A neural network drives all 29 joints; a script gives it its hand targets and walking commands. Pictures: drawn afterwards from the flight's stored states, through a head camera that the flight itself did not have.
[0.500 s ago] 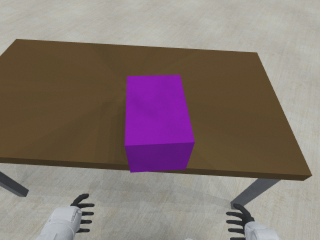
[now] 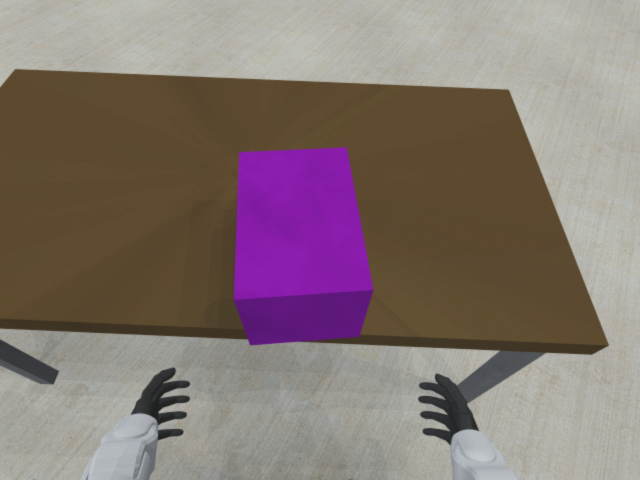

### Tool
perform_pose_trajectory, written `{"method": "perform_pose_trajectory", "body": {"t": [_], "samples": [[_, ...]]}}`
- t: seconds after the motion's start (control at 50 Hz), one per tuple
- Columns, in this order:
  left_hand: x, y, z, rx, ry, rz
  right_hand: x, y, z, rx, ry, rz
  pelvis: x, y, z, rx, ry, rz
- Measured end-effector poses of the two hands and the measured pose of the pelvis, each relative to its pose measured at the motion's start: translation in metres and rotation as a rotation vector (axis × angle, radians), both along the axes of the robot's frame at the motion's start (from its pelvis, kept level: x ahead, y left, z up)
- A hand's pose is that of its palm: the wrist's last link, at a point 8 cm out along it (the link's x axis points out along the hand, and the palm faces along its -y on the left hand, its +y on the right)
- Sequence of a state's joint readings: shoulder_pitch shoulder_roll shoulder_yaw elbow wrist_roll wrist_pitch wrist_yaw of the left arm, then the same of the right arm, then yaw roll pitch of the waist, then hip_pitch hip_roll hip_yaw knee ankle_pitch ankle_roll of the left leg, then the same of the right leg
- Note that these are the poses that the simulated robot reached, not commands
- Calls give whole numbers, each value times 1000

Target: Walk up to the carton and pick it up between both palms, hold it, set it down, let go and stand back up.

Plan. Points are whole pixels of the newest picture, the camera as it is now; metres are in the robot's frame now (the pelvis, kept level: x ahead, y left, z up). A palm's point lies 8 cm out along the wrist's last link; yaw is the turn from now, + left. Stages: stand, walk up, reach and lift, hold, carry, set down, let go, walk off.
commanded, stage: reach and lift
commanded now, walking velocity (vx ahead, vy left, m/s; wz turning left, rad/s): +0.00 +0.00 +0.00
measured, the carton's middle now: (299, 244) +0.48 +0.04 -0.09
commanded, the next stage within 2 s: none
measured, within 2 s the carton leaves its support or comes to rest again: neither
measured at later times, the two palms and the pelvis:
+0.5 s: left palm (136, 469) +0.16 +0.24 -0.09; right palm (478, 475) +0.14 -0.18 -0.09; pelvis +0.00 +0.03 +0.00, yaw -1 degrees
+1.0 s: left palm (129, 461) +0.16 +0.24 -0.07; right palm (476, 455) +0.16 -0.18 -0.07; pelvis +0.01 +0.02 +0.00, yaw -1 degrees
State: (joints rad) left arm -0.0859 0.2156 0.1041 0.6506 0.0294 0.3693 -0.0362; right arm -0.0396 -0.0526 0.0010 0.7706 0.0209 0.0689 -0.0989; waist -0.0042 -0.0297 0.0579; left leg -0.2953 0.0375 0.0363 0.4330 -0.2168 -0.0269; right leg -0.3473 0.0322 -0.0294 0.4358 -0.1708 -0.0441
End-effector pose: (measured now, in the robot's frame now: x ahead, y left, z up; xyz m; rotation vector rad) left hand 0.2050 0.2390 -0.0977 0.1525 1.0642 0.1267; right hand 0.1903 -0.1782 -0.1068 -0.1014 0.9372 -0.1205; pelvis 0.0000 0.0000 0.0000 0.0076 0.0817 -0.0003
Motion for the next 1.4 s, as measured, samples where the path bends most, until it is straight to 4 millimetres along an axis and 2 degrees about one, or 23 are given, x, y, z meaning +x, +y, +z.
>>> {"method": "perform_pose_trajectory", "body": {"t": [0.06, 0.12, 0.24, 0.34, 0.56, 0.86, 0.98, 1.4], "samples": [[0, 0, 10, -11, -42, -31, 0, 3, 9, 4, -41, -5, 1, 7, 3, -7, -21, -5], [-13, -3, 14, -27, -63, -48, -8, 5, 14, 7, -69, -8, 3, 14, 6, -12, -50, -9], [-48, -1, 3, -35, -83, -15, -33, 6, 8, 18, -79, 7, 4, 24, 4, -13, -77, -8], [-58, 3, -1, -22, -131, 11, -43, 3, 5, 25, -92, 12, 0, 29, 0, -12, -77, -8], [-48, -5, 11, -35, -258, 3, -48, -5, 20, 15, -195, 15, -1, 33, 0, -12, -78, -20], [-51, -1, 20, -32, -405, 32, -39, -3, 31, 36, -329, 31, 8, 27, -1, -9, -65, -20], [-45, 0, 24, -37, -478, 38, -30, -1, 33, 46, -383, 42, 13, 24, -3, -9, -46, -19], [-1, -1, 40, -59, -726, 41, 15, 1, 55, 62, -608, 58, 25, 20, -7, -11, -12, -17]]}}
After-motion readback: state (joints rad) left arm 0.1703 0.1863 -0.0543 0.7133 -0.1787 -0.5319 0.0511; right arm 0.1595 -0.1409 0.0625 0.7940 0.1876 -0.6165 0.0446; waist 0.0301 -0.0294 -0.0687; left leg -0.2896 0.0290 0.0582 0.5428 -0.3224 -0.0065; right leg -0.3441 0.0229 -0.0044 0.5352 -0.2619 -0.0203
